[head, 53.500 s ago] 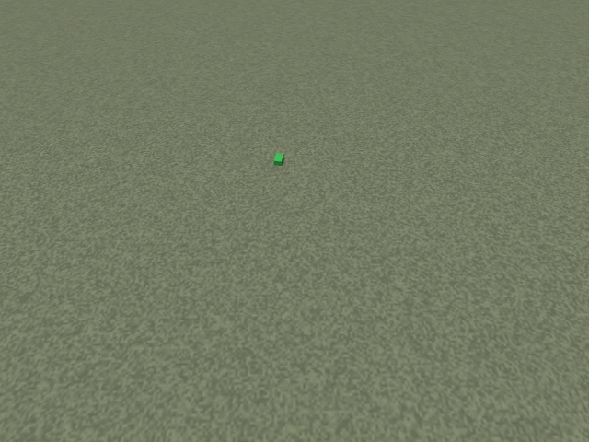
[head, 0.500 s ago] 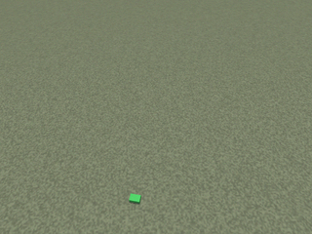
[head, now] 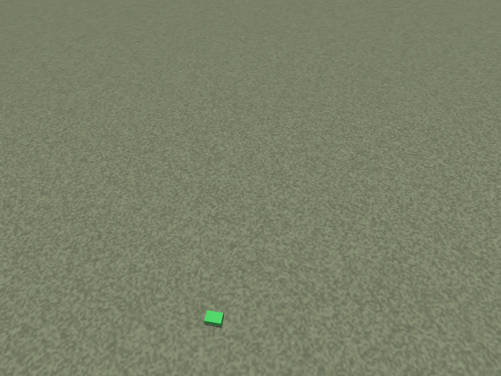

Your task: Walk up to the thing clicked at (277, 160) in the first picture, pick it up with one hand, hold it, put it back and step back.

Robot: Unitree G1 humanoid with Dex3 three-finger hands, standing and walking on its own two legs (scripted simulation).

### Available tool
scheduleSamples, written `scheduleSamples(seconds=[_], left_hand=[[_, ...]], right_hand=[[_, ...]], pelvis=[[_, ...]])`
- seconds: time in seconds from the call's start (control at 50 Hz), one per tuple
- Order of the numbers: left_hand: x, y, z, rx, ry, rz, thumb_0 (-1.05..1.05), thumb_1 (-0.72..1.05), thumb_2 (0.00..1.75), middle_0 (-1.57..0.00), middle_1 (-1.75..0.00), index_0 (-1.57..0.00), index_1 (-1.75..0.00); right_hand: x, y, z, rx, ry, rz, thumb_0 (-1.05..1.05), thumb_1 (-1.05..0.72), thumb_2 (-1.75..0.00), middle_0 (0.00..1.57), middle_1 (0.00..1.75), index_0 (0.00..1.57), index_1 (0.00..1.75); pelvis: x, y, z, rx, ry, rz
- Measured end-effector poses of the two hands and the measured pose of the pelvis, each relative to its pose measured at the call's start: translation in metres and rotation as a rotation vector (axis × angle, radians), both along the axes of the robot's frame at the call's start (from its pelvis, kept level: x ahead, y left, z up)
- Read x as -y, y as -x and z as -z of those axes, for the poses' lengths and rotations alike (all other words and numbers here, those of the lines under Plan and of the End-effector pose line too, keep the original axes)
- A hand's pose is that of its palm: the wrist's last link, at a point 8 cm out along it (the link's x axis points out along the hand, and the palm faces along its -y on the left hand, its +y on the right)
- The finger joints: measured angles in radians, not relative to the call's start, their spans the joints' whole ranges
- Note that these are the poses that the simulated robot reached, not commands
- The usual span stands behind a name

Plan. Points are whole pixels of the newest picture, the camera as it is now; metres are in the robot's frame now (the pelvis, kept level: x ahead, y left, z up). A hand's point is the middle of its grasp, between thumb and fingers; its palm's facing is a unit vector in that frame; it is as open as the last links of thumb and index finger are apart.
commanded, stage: stand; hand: left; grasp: from above
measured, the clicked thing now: (214, 318) +0.50 +0.18 -0.77
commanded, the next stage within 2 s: step back in 1.28 s
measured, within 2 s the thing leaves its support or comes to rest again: neither
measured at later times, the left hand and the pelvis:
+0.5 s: hand out of the picture +0.07 +0.24 -0.16, palm faces +0.01 -0.94 -0.34, open 7.4 cm; pelvis +0.00 +0.00 +0.00, yaw +0 degrees
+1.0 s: hand out of the picture +0.09 +0.24 -0.15, palm faces +0.00 -0.94 -0.34, open 7.4 cm; pelvis +0.01 -0.01 +0.00, yaw +0 degrees
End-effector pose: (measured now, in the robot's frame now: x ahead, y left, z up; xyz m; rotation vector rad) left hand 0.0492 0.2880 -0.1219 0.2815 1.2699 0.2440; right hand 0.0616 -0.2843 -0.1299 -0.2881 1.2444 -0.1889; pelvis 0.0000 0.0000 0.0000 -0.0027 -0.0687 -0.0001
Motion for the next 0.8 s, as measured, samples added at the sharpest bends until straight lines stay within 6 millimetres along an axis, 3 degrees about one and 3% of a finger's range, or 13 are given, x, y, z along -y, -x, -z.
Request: scheduleSamples(seconds=[0.8], left_hand=[[0.001, -0.023, -0.004, 0.014, -0.002, 0.025, 0.00, 0.91, 0.90, -0.20, -0.30, -0.20, -0.30]], right_hand=[[0.012, -0.012, -0.003, -0.002, 0.009, -0.003, 0.01, -0.90, -0.90, 0.20, 0.30, 0.20, 0.30]], pelvis=[[0.006, -0.009, -0.001, -0.021, -0.002, 0.007]])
